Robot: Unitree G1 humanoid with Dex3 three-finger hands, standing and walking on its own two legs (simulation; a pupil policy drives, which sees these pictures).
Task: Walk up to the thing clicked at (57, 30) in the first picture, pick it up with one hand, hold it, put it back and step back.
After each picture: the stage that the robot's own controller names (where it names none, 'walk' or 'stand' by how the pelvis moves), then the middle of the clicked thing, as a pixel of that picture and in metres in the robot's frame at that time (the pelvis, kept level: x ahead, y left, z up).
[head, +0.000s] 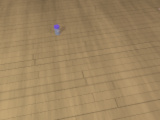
stand; (57, 29) +1.63 +0.34 -0.72
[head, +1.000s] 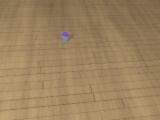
walk; (65, 37) +1.52 +0.15 -0.70
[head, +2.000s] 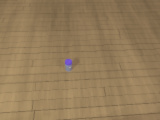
walk; (68, 65) +0.95 +0.15 -0.71
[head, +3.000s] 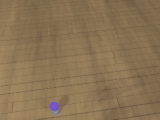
walk; (55, 108) +0.55 +0.22 -0.70
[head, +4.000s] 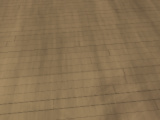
stand; out of the picture +0.36 +0.20 -0.70
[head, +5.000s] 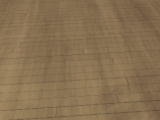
stand; out of the picture +0.34 +0.19 -0.72
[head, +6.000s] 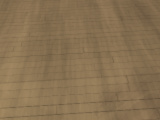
stand; out of the picture +0.36 +0.20 -0.73
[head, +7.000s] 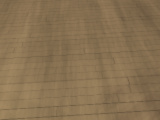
stand; out of the picture +0.34 +0.20 -0.73
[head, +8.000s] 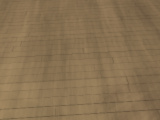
stand; out of the picture +0.34 +0.20 -0.73
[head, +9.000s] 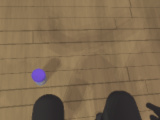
go down; (39, 77) +0.42 +0.19 -0.42
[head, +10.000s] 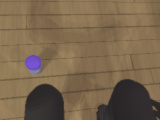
go down; (34, 65) +0.44 +0.20 -0.32
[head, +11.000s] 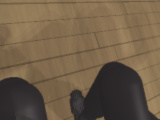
close in; out of the picture +0.43 +0.24 -0.24
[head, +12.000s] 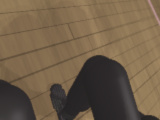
close; out of the picture +0.43 +0.26 -0.23
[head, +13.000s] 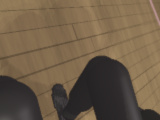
lift; out of the picture +0.41 +0.24 -0.24
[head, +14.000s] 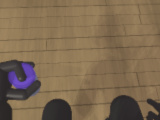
lift; (26, 81) +0.33 +0.19 -0.03
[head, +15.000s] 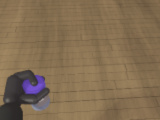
hold; (37, 93) +0.32 +0.17 +0.00
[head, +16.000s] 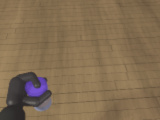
hold; (39, 94) +0.32 +0.17 -0.01
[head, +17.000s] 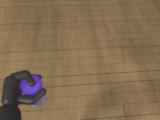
crouch; (34, 91) +0.34 +0.18 -0.06
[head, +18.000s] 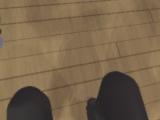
lower; out of the picture +0.50 +0.24 -0.09
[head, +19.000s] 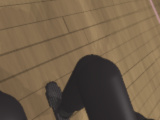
lower; out of the picture +0.46 +0.27 -0.24
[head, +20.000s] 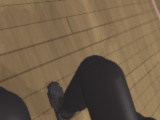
lower; out of the picture +0.45 +0.27 -0.24
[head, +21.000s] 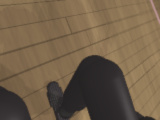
lower; out of the picture +0.45 +0.27 -0.24
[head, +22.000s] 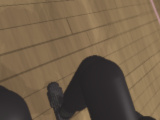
lower; out of the picture +0.45 +0.27 -0.24
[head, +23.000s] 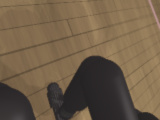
open; out of the picture +0.44 +0.25 -0.24
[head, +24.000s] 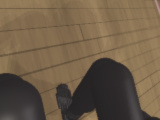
stand; out of the picture +0.45 +0.25 -0.24
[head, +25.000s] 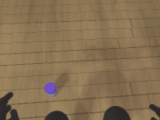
walk; (51, 90) +0.43 +0.18 -0.51
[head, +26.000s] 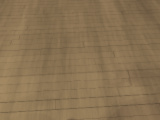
stand; out of the picture +0.38 +0.18 -0.67
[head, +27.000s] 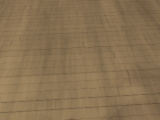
stand; out of the picture +0.39 +0.18 -0.67
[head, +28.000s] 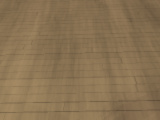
stand; out of the picture +0.40 +0.17 -0.72
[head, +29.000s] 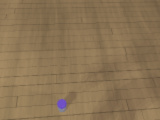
walk; (62, 105) +0.46 +0.12 -0.71
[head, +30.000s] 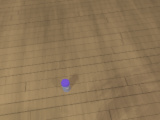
walk; (65, 85) +0.66 +0.19 -0.70
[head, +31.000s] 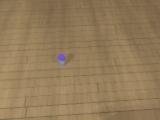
stand; (62, 60) +0.98 +0.21 -0.70
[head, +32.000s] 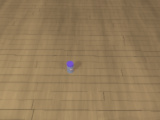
stand; (70, 67) +1.00 +0.14 -0.71
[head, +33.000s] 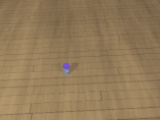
stand; (66, 69) +1.00 +0.18 -0.72
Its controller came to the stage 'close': yes
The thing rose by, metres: 0.72
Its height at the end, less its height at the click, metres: +0.00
